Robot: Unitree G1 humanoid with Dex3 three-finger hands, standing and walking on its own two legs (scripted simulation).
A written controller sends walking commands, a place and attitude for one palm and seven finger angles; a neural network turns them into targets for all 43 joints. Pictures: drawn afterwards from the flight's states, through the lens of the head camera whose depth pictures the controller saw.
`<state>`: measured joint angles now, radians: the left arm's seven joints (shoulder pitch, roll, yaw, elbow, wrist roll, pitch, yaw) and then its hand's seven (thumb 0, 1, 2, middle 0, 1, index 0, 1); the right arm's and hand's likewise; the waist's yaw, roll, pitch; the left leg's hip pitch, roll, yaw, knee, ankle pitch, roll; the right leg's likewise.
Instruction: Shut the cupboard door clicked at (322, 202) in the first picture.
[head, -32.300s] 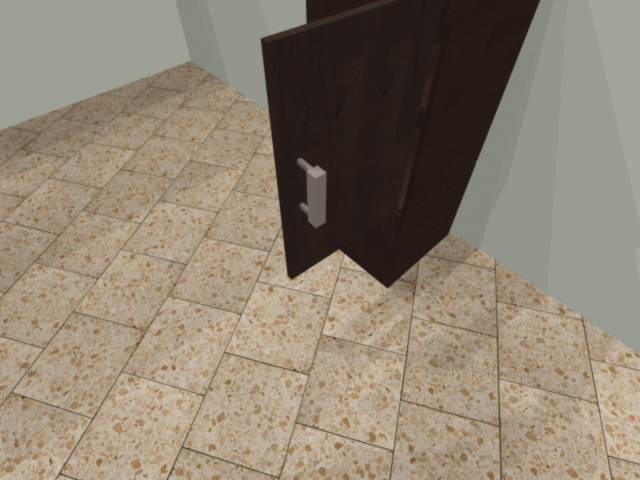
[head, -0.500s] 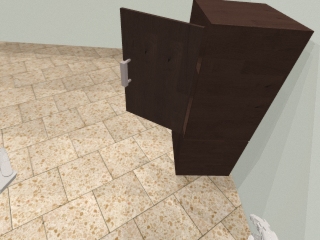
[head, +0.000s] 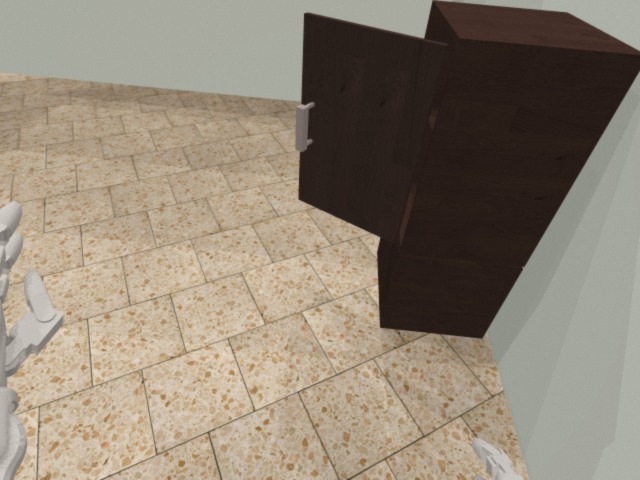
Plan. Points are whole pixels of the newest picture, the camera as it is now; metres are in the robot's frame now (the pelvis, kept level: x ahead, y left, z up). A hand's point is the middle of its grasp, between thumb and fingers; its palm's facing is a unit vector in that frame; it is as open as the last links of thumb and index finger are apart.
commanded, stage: stop stepping back and stand still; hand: left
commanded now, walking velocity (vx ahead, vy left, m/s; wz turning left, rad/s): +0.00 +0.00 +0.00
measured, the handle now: (306, 126) +1.09 +0.06 -0.04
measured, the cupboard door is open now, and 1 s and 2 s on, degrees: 61 61 61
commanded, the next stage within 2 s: let the arm hang, fingers relaxed in 1.08 s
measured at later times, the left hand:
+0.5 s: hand out of the picture +0.13 +0.29 +0.16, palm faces +0.38 -0.85 -0.36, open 7.4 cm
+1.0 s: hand out of the picture +0.11 +0.31 +0.17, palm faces +0.41 -0.82 -0.40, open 7.4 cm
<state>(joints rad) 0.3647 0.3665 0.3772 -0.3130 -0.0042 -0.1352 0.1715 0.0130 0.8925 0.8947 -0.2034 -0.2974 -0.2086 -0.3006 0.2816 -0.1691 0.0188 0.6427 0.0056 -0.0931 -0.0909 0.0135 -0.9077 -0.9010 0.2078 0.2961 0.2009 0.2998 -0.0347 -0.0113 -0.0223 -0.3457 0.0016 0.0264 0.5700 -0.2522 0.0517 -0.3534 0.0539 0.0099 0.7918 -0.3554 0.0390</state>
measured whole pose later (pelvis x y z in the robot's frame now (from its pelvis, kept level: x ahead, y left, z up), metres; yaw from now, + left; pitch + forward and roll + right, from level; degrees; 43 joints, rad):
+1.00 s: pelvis -0.12 +0.06 +0.01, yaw -2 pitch -1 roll -1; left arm 0.48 0.39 0.39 -0.45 -0.03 -0.17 0.17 0.02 0.89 0.89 -0.21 -0.30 -0.21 -0.30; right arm 0.23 -0.18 0.03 0.62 0.00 -0.10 -0.09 0.01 -0.91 -0.90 0.21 0.30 0.20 0.30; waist -0.02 -0.01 -0.01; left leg -0.34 -0.02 0.06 0.42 -0.12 0.04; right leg -0.18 0.03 0.01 0.45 -0.26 -0.01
